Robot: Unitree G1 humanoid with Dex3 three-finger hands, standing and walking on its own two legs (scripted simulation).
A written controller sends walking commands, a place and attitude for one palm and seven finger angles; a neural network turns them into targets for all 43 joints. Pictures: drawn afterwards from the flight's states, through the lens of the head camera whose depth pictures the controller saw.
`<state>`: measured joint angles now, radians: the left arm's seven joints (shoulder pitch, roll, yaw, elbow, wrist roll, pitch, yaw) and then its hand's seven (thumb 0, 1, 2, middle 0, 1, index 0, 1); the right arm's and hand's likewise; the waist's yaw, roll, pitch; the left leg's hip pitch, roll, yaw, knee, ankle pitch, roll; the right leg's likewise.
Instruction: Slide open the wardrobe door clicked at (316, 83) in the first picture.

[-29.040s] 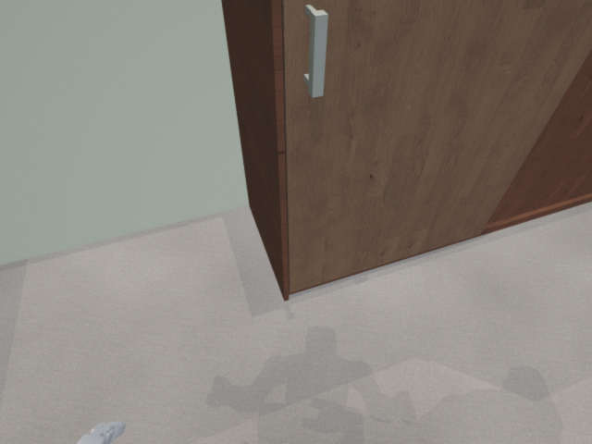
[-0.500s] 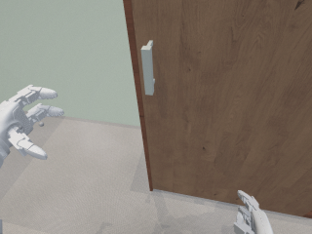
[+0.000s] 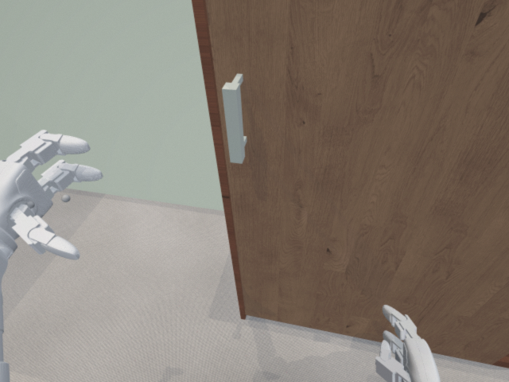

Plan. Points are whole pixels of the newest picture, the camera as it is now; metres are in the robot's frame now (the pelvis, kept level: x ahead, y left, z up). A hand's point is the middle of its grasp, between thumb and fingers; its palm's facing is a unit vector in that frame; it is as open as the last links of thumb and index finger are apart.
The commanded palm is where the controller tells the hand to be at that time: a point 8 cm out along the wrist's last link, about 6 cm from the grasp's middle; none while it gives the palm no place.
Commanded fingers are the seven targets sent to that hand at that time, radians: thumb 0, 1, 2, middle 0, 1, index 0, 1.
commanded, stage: move the hooked fingers beside the handle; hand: left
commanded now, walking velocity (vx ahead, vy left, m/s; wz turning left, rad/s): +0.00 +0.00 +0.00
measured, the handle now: (237, 119) +0.50 +0.09 +0.19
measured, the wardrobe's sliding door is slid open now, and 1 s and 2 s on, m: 0.00 0.00 0.00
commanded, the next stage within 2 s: none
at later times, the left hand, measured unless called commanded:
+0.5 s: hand (112, 176) +0.33 +0.24 +0.20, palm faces -0.05 -1.00 -0.08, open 14.0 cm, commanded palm +0.30 +0.28 +0.20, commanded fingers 0.00 -0.50 0.30 -0.30 -1.20 -0.30 -1.20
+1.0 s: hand (158, 151) +0.39 +0.20 +0.19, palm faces -0.09 -1.00 -0.03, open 14.0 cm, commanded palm +0.37 +0.25 +0.19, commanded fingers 0.00 -0.50 0.30 -0.30 -1.20 -0.30 -1.20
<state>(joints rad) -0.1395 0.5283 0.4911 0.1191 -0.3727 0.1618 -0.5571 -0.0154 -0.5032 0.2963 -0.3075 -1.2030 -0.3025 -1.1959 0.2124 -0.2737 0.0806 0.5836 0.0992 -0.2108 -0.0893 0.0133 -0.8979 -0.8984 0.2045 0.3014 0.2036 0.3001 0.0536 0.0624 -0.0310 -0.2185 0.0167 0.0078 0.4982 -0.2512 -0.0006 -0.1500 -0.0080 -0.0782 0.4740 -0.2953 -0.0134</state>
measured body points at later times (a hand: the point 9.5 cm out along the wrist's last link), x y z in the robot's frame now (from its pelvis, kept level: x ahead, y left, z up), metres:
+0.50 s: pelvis +0.00 +0.00 +0.00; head -0.01 -0.02 +0.45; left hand +0.32 +0.29 +0.20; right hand +0.18 -0.23 -0.07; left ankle +0.01 +0.12 -0.74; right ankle -0.02 -0.11 -0.74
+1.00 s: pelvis +0.00 +0.01 +0.00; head +0.00 -0.01 +0.45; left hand +0.39 +0.25 +0.19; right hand +0.15 -0.24 -0.09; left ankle +0.01 +0.12 -0.74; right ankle -0.02 -0.11 -0.74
